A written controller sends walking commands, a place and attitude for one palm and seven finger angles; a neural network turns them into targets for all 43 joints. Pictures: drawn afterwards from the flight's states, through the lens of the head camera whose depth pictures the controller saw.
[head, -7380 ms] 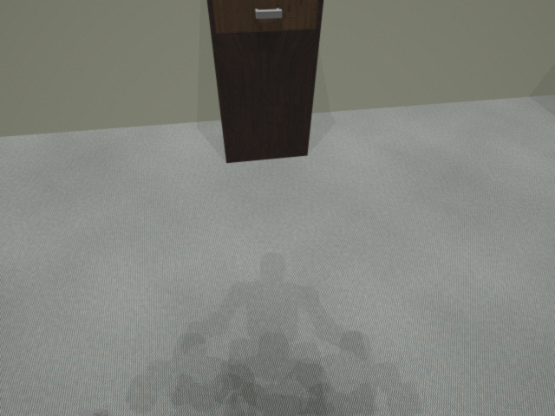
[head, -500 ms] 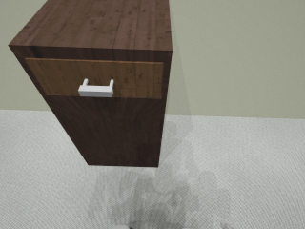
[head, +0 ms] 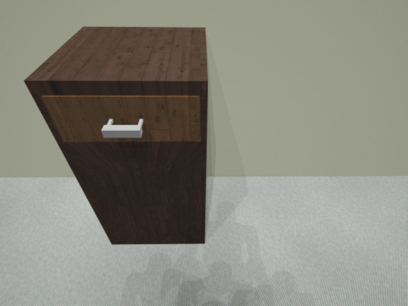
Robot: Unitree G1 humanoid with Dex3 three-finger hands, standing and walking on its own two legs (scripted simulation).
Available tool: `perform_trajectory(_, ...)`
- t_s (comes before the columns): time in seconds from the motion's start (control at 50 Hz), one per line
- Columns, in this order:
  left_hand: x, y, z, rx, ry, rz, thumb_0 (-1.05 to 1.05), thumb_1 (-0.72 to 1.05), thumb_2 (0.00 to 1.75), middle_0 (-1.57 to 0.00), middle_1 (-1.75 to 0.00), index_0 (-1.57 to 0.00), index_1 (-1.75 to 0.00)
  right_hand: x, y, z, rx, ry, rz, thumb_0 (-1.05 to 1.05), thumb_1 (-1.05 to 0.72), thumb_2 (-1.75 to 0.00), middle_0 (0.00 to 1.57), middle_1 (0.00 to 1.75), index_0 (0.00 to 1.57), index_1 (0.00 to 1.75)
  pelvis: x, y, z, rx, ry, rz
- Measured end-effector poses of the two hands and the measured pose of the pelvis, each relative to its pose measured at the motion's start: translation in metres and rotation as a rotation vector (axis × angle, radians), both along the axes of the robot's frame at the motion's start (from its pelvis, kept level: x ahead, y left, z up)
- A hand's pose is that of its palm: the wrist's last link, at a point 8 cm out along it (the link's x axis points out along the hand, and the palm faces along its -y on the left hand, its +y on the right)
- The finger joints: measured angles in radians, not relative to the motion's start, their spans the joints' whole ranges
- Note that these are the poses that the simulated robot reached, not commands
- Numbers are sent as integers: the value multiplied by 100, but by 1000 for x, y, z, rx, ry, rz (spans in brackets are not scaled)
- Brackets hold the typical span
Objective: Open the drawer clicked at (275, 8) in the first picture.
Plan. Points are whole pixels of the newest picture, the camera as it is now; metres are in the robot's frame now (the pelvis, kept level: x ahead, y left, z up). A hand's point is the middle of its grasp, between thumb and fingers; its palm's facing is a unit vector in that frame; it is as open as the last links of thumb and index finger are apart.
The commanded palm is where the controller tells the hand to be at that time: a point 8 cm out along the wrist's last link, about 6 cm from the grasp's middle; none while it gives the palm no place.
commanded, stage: come to a stop and stand still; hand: left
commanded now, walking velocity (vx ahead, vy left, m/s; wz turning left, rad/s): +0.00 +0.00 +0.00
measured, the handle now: (124, 126) +0.58 +0.25 +0.04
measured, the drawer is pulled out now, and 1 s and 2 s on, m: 0.00 0.00 0.00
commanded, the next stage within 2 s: look again from close up in 0.34 s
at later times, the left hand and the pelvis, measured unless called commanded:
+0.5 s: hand out of the picture -0.03 +0.14 -0.17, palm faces +0.09 -0.99 -0.14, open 7.4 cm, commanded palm none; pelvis -0.01 -0.01 +0.01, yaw +1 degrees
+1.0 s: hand out of the picture +0.03 +0.15 -0.16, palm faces +0.06 -0.98 -0.17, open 7.4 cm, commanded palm none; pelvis +0.04 -0.01 +0.02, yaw +0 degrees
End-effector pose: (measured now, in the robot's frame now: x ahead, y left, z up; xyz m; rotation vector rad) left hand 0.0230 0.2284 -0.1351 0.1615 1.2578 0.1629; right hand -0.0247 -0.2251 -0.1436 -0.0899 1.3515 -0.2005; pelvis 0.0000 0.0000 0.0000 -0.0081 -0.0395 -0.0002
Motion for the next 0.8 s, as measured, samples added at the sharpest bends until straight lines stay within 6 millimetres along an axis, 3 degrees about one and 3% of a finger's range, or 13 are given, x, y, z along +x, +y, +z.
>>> perform_trajectory(0.14,-29,-4,3,-8,58,23,1,90,90,-20,-30,-20,-30,-24,9,4,25,63,8,0,-91,-90,20,30,20,30,-9,-4,7,2,10,-5)
perform_trajectory(0.28,-67,-22,4,-26,128,66,1,90,90,-20,-30,-20,-30,-9,3,4,36,36,40,0,-90,-90,20,30,20,30,-14,-12,9,11,14,6)
perform_trajectory(0.34,-75,-28,-2,-45,158,77,1,90,90,-20,-30,-20,-30,-2,0,3,24,13,42,0,-91,-90,20,30,20,30,-13,-12,7,3,7,12)
perform_trajectory(0.6,-53,-34,-2,-69,118,78,1,90,90,-20,-30,-20,-30,12,2,8,15,24,64,0,-91,-90,20,30,20,30,-2,-12,9,7,24,13)
perform_trajectory(0.8,-34,-31,2,-54,143,67,1,90,90,-20,-30,-20,-30,32,5,8,24,28,58,0,-91,-90,20,30,20,30,19,-11,12,5,29,7)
